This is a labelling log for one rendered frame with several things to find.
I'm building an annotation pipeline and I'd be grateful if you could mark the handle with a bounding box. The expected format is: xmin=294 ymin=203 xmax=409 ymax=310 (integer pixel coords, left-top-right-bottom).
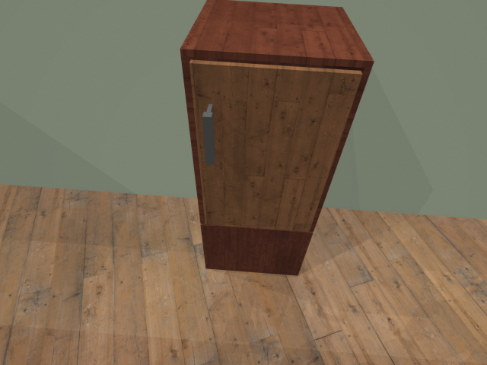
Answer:
xmin=202 ymin=104 xmax=215 ymax=165

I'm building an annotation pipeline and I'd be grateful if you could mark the cupboard door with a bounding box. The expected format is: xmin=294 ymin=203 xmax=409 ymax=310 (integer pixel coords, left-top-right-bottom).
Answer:
xmin=189 ymin=60 xmax=363 ymax=232

